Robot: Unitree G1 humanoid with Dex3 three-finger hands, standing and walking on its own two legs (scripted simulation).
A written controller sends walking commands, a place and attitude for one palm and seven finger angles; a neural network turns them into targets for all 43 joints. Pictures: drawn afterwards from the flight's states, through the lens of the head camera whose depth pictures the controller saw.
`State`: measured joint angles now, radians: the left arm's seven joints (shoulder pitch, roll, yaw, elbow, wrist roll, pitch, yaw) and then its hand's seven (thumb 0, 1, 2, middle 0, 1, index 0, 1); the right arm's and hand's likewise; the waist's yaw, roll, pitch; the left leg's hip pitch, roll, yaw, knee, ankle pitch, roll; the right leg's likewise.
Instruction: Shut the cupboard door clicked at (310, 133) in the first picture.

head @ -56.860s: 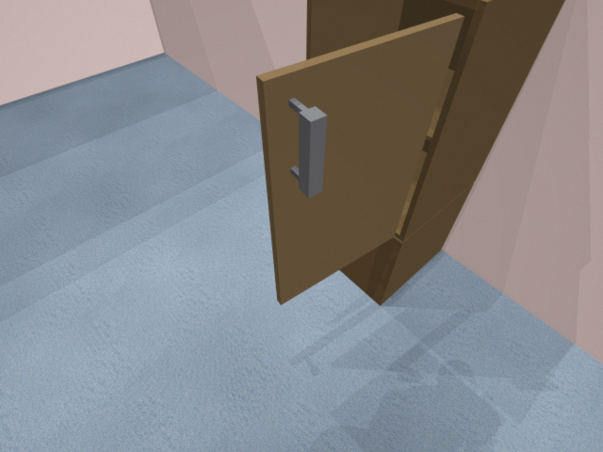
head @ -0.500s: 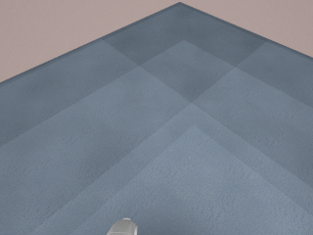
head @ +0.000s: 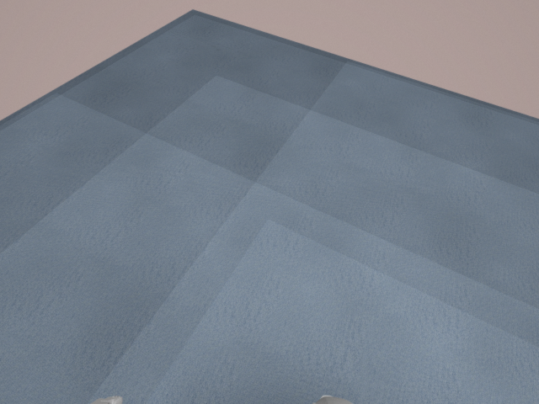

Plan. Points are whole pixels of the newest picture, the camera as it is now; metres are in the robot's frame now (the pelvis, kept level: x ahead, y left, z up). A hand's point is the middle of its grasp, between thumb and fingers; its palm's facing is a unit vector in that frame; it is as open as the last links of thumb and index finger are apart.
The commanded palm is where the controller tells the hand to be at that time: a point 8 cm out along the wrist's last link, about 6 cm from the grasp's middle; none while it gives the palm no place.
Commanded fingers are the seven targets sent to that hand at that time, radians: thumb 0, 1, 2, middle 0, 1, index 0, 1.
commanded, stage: turn to face it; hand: left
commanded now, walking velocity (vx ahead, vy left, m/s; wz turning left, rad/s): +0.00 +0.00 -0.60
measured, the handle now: out of the picture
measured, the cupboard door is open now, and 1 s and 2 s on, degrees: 18 18 18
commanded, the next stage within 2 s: none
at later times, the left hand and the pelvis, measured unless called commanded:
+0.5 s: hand (179, 378) +0.18 +0.17 -0.18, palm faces -0.26 -0.95 -0.19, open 7.4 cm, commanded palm none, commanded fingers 0.00 0.90 0.90 -0.20 -0.30 -0.20 -0.30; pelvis +0.04 +0.00 -0.01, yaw -17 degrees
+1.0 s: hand (230, 347) +0.23 +0.08 -0.16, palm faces -0.54 -0.80 -0.26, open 7.4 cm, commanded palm none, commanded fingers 0.00 0.90 0.90 -0.20 -0.30 -0.20 -0.30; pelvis +0.04 -0.04 +0.00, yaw -35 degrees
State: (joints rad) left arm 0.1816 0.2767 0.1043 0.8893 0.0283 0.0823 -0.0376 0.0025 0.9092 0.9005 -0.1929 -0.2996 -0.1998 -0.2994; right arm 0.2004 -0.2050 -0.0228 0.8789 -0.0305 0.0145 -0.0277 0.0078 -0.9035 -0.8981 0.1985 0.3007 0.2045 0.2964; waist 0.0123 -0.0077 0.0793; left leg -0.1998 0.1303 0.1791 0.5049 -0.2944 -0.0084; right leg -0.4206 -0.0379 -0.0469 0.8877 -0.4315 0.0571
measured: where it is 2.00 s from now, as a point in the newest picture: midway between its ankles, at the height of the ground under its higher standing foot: outside the picture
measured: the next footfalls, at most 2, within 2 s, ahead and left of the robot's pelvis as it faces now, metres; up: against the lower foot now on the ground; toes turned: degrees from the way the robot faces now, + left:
right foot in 0.12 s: +0.04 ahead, -0.15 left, +0.00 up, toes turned -9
left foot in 0.46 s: +0.13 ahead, +0.10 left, +0.00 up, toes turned -13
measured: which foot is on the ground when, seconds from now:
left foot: down 0.00-0.12, up 0.14-0.44, down 0.46-0.82, up 0.84-1.00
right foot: up 0.00-0.10, down 0.12-0.46, up 0.48-0.80, down 0.82-1.00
